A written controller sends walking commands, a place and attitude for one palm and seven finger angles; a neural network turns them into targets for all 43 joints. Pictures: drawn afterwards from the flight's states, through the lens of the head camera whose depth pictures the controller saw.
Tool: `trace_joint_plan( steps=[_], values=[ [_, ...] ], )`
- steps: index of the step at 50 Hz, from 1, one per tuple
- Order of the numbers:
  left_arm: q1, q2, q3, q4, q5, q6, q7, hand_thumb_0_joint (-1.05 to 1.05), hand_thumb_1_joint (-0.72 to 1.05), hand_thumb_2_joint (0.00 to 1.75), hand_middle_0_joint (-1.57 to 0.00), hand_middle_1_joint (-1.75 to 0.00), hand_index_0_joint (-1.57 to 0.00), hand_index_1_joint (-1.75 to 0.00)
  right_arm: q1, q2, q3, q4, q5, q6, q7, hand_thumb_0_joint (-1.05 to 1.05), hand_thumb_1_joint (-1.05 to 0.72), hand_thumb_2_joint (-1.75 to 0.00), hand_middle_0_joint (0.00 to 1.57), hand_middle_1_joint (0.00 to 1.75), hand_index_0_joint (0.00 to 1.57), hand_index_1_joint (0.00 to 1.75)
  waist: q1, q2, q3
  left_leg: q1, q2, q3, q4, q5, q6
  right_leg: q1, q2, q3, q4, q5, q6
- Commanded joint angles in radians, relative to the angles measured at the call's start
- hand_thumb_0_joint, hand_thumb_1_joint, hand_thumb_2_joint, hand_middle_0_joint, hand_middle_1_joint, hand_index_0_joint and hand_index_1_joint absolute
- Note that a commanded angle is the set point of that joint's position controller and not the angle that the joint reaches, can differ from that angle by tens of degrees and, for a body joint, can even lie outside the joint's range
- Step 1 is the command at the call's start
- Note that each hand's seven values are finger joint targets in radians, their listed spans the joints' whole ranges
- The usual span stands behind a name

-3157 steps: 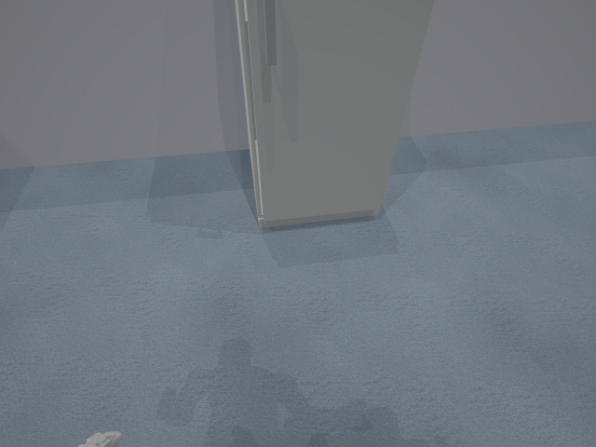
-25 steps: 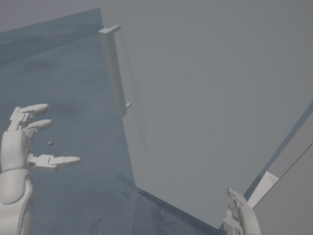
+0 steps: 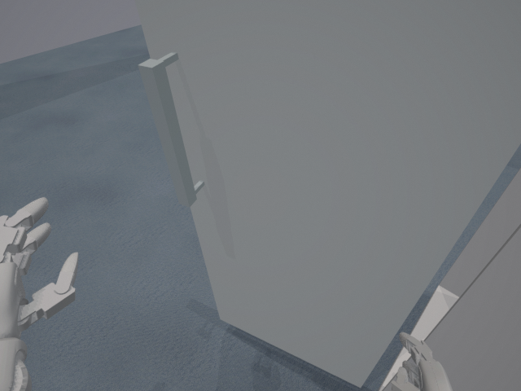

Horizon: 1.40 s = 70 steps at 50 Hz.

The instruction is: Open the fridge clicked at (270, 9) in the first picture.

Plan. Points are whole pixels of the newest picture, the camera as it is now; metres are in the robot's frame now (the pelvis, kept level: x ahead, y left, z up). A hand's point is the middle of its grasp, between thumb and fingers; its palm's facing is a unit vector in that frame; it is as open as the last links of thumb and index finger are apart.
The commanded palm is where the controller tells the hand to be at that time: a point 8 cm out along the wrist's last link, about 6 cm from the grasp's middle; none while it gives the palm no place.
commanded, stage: draw the hand back to the body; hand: left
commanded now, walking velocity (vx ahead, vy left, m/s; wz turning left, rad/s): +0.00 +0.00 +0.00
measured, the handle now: (180, 137) +0.47 +0.21 +0.16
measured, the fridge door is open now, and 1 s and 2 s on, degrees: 107 107 107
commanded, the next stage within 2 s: step back with the hand held close in 0.38 s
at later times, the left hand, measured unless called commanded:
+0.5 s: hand (65, 283) +0.18 +0.26 +0.15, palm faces +0.48 -0.80 -0.37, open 7.4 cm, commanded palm +0.14 +0.29 +0.17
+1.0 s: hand (7, 317) +0.14 +0.30 +0.15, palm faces +0.46 -0.74 -0.50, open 7.4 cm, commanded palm +0.08 +0.33 +0.17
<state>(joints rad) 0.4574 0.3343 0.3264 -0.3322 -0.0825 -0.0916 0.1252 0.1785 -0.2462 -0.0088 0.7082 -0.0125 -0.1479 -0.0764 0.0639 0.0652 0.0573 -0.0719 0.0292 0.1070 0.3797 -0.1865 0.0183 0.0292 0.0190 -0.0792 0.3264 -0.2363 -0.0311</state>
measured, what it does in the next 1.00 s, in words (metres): shifts its weight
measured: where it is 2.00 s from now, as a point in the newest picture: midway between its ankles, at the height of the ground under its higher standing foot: outside the picture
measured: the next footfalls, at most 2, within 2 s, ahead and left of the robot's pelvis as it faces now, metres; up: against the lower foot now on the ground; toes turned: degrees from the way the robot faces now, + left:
right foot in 1.82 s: -0.25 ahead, -0.05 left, +0.00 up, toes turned +1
left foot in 1.96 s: -0.15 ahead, +0.20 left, +0.00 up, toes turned +3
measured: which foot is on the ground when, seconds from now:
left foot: down 0.00-1.00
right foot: down 0.00-1.00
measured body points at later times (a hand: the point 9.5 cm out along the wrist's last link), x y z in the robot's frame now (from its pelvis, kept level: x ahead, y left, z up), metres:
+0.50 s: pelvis +0.00 -0.01 +0.00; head -0.02 -0.03 +0.45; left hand +0.15 +0.30 +0.17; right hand +0.19 -0.22 -0.09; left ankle +0.02 +0.10 -0.75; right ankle -0.03 -0.09 -0.75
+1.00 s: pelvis -0.06 +0.03 -0.02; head -0.04 +0.02 +0.43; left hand +0.11 +0.34 +0.17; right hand +0.12 -0.20 -0.11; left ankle +0.02 +0.10 -0.75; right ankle -0.03 -0.09 -0.75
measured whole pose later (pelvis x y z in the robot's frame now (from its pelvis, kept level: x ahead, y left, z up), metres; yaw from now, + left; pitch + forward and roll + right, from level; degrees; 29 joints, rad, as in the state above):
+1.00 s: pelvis -0.06 +0.03 -0.02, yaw +0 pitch -1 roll -1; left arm 0.52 0.41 0.40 -0.45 -0.05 -0.15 0.17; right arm 0.19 -0.22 0.02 0.58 0.01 -0.04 -0.11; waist 0.04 0.06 0.04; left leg -0.37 0.01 0.12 0.54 -0.17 0.07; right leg -0.29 -0.02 -0.07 0.54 -0.24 0.00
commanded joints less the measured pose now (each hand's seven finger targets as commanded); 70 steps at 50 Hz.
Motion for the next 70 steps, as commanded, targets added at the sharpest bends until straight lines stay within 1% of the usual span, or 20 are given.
trace_joint_plan(
  steps=[1,7,23,25,26,27,29,31,34,36,41,46,51,54,57,59,62,63,67,70],
  values=[
    [-0.090,0.199,0.117,-0.245,0.003,-0.073,0.020,0.00,0.90,0.90,-0.20,-0.30,-0.20,-0.30,-0.142,-0.095,-0.024,-0.167,0.003,-0.056,-0.016,0.00,-0.90,-0.90,0.20,0.30,0.20,0.30,0.007,0.002,-0.084,0.078,-0.002,-0.062,-0.027,0.187,0.003,-0.108,-0.023,0.071,-0.064,0.189,0.016],
    [-0.146,0.189,0.104,-0.213,0.005,-0.069,0.026,0.00,0.90,0.90,-0.20,-0.30,-0.20,-0.30,-0.145,-0.091,-0.020,-0.156,0.004,-0.054,-0.028,0.00,-0.90,-0.90,0.20,0.30,0.20,0.30,-0.001,-0.003,-0.041,0.080,-0.006,-0.058,-0.030,0.138,0.007,-0.142,-0.025,0.075,-0.089,0.136,0.020],
    [-0.100,0.211,0.132,-0.221,0.000,-0.063,0.019,0.00,0.90,0.90,-0.20,-0.30,-0.20,-0.30,-0.156,-0.087,-0.017,-0.158,-0.002,-0.046,-0.027,0.00,-0.90,-0.90,0.20,0.30,0.20,0.30,0.015,-0.004,-0.064,0.074,-0.006,-0.063,-0.027,0.178,0.007,-0.103,-0.031,0.077,-0.074,0.197,0.019],
    [-0.165,0.207,0.115,-0.269,0.002,-0.074,0.020,0.00,0.90,0.90,-0.20,-0.30,-0.20,-0.30,-0.159,-0.085,-0.015,-0.162,-0.001,-0.050,-0.026,0.00,-0.90,-0.90,0.20,0.30,0.20,0.30,0.009,-0.013,-0.087,0.082,-0.008,-0.066,-0.025,0.183,0.008,-0.100,-0.029,0.075,-0.067,0.200,0.020],
    [-0.188,0.288,0.181,-0.291,0.011,-0.091,0.018,0.00,0.90,0.90,-0.20,-0.30,-0.20,-0.30,-0.152,-0.101,-0.003,-0.209,0.015,-0.020,-0.023,0.00,-0.90,-0.90,0.20,0.30,0.20,0.30,-0.038,-0.032,0.029,-0.019,0.036,-0.096,0.050,0.156,0.018,-0.277,-0.096,0.151,-0.085,0.259,0.022],
    [-0.117,0.223,0.130,-0.228,0.021,-0.085,0.011,0.00,0.90,0.90,-0.20,-0.30,-0.20,-0.30,-0.141,-0.079,0.003,-0.192,0.011,0.000,-0.020,0.00,-0.90,-0.90,0.20,0.30,0.20,0.30,-0.043,-0.096,0.000,-0.042,0.037,-0.101,0.090,0.123,0.014,-0.288,-0.141,0.148,-0.072,0.261,0.018],
    [-0.083,0.223,0.128,-0.231,0.028,-0.083,0.012,0.00,0.90,0.90,-0.20,-0.30,-0.20,-0.30,-0.137,-0.072,0.001,-0.208,0.015,0.020,-0.019,0.00,-0.90,-0.90,0.20,0.30,0.20,0.30,-0.041,-0.125,-0.057,-0.047,0.034,-0.091,0.128,0.140,0.012,-0.281,-0.177,0.158,-0.037,0.349,0.015],
    [-0.008,0.221,0.132,-0.255,0.029,-0.082,0.019,0.00,0.90,0.90,-0.20,-0.30,-0.20,-0.30,-0.110,-0.080,-0.007,-0.233,0.019,0.036,-0.021,0.00,-0.90,-0.90,0.20,0.30,0.20,0.30,-0.039,-0.043,-0.151,-0.049,0.042,-0.089,0.142,0.191,0.009,-0.246,-0.191,0.153,0.021,0.356,0.002],
    [0.075,0.249,0.171,-0.328,0.026,-0.084,0.029,0.00,0.90,0.90,-0.20,-0.30,-0.20,-0.30,-0.106,-0.088,-0.013,-0.269,0.023,0.056,-0.027,0.00,-0.90,-0.90,0.20,0.30,0.20,0.30,-0.029,0.045,-0.251,-0.027,0.075,-0.104,0.134,0.356,0.011,-0.220,-0.155,0.115,0.103,0.350,0.009],
    [0.090,0.266,0.191,-0.360,0.023,-0.087,0.037,0.00,0.90,0.90,-0.20,-0.30,-0.20,-0.30,-0.105,-0.092,-0.015,-0.289,0.024,0.068,-0.031,0.00,-0.90,-0.90,0.20,0.30,0.20,0.30,-0.027,0.028,-0.251,-0.056,0.091,-0.130,0.124,0.369,0.012,-0.235,-0.127,0.105,0.124,0.271,0.013],
    [0.089,0.275,0.211,-0.335,0.021,-0.094,0.053,0.00,0.90,0.90,-0.20,-0.30,-0.20,-0.30,-0.096,-0.102,-0.018,-0.300,0.023,0.076,-0.046,0.00,-0.90,-0.90,0.20,0.30,0.20,0.30,-0.028,0.010,-0.185,-0.171,0.132,-0.192,0.040,0.225,0.029,-0.263,-0.075,0.099,0.157,0.086,0.024],
    [0.044,0.242,0.187,-0.292,0.031,-0.112,0.062,0.00,0.90,0.90,-0.20,-0.30,-0.20,-0.30,-0.079,-0.116,-0.021,-0.288,0.022,0.061,-0.050,0.00,-0.90,-0.90,0.20,0.30,0.20,0.30,-0.032,0.035,-0.144,-0.309,0.154,-0.222,-0.042,-0.069,0.044,-0.237,-0.059,0.105,0.194,-0.031,0.024],
    [0.004,0.235,0.171,-0.304,0.048,-0.129,0.069,0.00,0.90,0.90,-0.20,-0.30,-0.20,-0.30,-0.072,-0.108,-0.023,-0.279,0.021,0.049,-0.047,0.00,-0.90,-0.90,0.20,0.30,0.20,0.30,-0.043,-0.048,-0.111,-0.364,0.108,-0.205,-0.014,-0.325,0.037,-0.287,-0.108,0.170,0.100,-0.170,-0.002],
    [-0.026,0.250,0.169,-0.359,0.055,-0.139,0.078,0.00,0.90,0.90,-0.20,-0.30,-0.20,-0.30,-0.073,-0.094,-0.017,-0.265,0.016,0.045,-0.045,0.00,-0.90,-0.90,0.20,0.30,0.20,0.30,-0.052,-0.076,-0.097,-0.313,0.081,-0.184,0.065,-0.294,0.023,-0.378,-0.162,0.219,0.027,-0.250,-0.031],
    [-0.029,0.263,0.185,-0.379,0.058,-0.152,0.090,0.00,0.90,0.90,-0.20,-0.30,-0.20,-0.30,-0.073,-0.094,-0.012,-0.259,0.008,0.035,-0.050,0.00,-0.90,-0.90,0.20,0.30,0.20,0.30,-0.051,-0.035,-0.121,-0.311,0.088,-0.201,0.055,-0.229,0.028,-0.364,-0.147,0.194,0.073,-0.160,-0.021],
    [-0.023,0.269,0.204,-0.401,0.061,-0.163,0.091,0.00,0.90,0.90,-0.20,-0.30,-0.20,-0.30,-0.084,-0.098,-0.015,-0.262,0.008,0.025,-0.055,0.00,-0.90,-0.90,0.20,0.30,0.20,0.30,-0.043,0.042,-0.157,-0.349,0.124,-0.246,-0.025,-0.245,0.036,-0.277,-0.092,0.134,0.163,-0.107,0.003],
    [0.012,0.256,0.232,-0.373,0.071,-0.181,0.084,0.00,0.90,0.90,-0.20,-0.30,-0.20,-0.30,-0.091,-0.117,-0.029,-0.277,0.006,0.019,-0.053,0.00,-0.90,-0.90,0.20,0.30,0.20,0.30,-0.031,0.188,-0.142,-0.616,0.197,-0.327,-0.219,-0.585,0.064,-0.059,0.009,0.053,0.370,-0.146,0.023],
    [0.030,0.271,0.258,-0.353,0.078,-0.185,0.079,0.00,0.90,0.90,-0.20,-0.30,-0.20,-0.30,-0.093,-0.123,-0.037,-0.279,0.002,0.014,-0.050,0.00,-0.90,-0.90,0.20,0.30,0.20,0.30,-0.025,0.220,-0.140,-0.660,0.205,-0.346,-0.249,-0.597,0.068,-0.012,0.028,0.037,0.417,-0.120,0.026],
    [0.114,0.264,0.238,-0.347,0.041,-0.188,0.072,0.00,0.90,0.90,-0.20,-0.30,-0.20,-0.30,-0.084,-0.094,-0.033,-0.276,0.009,0.012,-0.036,0.00,-0.90,-0.90,0.20,0.30,0.20,0.30,-0.033,0.059,-0.147,-0.451,0.155,-0.274,-0.122,-0.374,0.024,-0.191,-0.006,0.079,0.235,-0.160,-0.007],
    [0.036,0.274,0.210,-0.371,0.031,-0.196,0.073,0.00,0.90,0.90,-0.20,-0.30,-0.20,-0.30,-0.093,-0.085,-0.026,-0.254,0.002,0.016,-0.031,0.00,-0.90,-0.90,0.20,0.30,0.20,0.30,-0.057,-0.099,-0.140,-0.277,0.071,-0.180,0.082,-0.178,-0.020,-0.383,-0.149,0.298,0.050,-0.040,-0.069]
  ],
)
